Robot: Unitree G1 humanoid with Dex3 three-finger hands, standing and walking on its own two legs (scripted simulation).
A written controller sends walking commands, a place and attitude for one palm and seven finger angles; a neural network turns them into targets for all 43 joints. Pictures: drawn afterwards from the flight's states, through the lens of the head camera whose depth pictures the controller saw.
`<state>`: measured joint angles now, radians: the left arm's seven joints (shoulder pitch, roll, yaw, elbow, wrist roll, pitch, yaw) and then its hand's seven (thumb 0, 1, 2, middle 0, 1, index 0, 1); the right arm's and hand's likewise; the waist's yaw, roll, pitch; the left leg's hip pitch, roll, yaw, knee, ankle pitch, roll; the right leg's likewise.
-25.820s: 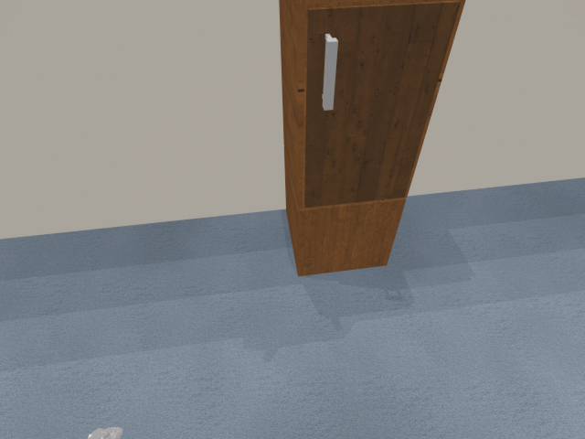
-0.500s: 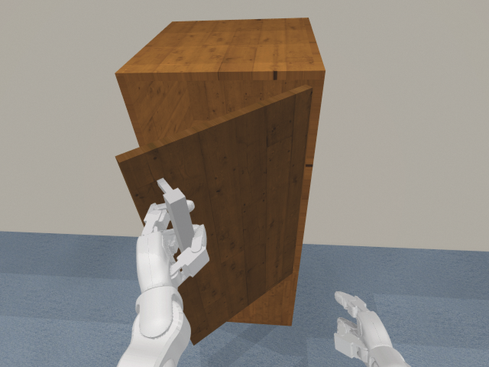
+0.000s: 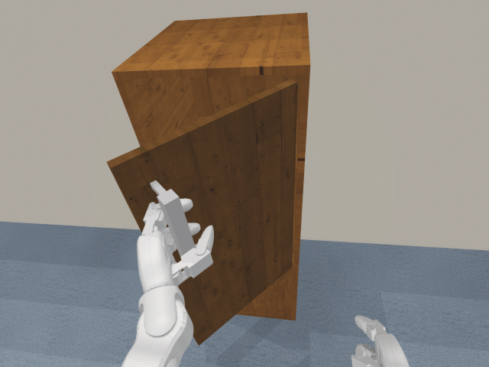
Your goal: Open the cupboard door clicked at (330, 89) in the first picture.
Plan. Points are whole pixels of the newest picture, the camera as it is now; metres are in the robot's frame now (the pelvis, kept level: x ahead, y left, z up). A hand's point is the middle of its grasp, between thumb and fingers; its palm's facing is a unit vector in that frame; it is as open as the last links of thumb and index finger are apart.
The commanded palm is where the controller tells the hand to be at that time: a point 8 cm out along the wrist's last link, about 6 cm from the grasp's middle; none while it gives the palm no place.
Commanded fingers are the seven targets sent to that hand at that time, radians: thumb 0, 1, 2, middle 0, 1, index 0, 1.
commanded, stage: open thumb and fingers to let go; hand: left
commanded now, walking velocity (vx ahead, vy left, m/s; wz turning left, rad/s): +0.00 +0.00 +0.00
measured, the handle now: (175, 226) +0.30 +0.13 +0.13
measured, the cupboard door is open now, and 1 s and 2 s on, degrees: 47 48 48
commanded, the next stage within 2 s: slide the hand sideways off the handle in 0.56 s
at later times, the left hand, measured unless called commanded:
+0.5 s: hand (196, 245) +0.26 +0.09 +0.13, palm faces +0.31 -0.95 +0.01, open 14.6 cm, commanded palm +0.21 +0.13 +0.13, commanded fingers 0.00 -0.50 0.30 -0.16 -0.35 -0.16 -0.35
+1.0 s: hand (183, 265) +0.22 +0.10 +0.13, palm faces -0.19 -0.98 +0.05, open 16.2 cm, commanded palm +0.20 +0.15 +0.13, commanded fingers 0.00 -0.50 0.30 -0.15 -0.30 -0.15 -0.30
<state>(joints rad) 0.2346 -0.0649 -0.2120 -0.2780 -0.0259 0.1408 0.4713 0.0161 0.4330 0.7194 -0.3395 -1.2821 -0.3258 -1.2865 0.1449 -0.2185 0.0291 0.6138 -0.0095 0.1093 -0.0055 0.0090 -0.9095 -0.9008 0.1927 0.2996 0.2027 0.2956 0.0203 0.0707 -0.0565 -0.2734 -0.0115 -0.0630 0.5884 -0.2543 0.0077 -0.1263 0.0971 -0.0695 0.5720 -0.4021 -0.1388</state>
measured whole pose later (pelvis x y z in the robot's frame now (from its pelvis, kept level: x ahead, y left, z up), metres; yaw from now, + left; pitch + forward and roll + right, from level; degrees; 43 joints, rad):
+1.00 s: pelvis -0.01 +0.06 +0.00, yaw -2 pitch -3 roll +1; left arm 0.24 0.05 -0.24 -0.26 -0.13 0.05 0.03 -0.01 -0.50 0.30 -0.15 -0.33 -0.16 -0.34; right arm 0.19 -0.21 0.06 0.51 0.03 0.04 -0.01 0.01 -0.91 -0.90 0.19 0.30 0.20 0.30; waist 0.01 0.06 -0.04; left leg -0.28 -0.05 -0.02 0.60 -0.26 0.02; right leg -0.15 0.06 -0.02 0.60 -0.39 -0.06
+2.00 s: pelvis -0.01 +0.05 -0.01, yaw -1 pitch +0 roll +0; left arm 0.68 0.18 -0.05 -0.58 -0.21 -0.04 -0.11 -0.01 -0.50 0.30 -0.15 -0.30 -0.15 -0.30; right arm 0.27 -0.24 0.04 0.45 0.04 -0.07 -0.03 0.01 -0.91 -0.90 0.19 0.30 0.20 0.30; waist 0.02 0.08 -0.08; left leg -0.41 -0.03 -0.04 0.74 -0.33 0.01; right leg -0.26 0.08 -0.05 0.70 -0.45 -0.07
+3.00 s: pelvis +0.01 +0.10 +0.01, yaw -4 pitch -3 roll -1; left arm 0.54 0.34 0.25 -0.46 -0.07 -0.07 0.12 0.00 0.32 0.66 -0.18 -0.30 -0.18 -0.30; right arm 0.21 -0.22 0.05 0.61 0.01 -0.07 -0.07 0.01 -0.90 -0.90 0.20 0.30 0.21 0.30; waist 0.06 0.04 0.00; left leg -0.19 -0.07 0.02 0.45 -0.21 0.07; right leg -0.05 0.03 0.03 0.40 -0.30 -0.01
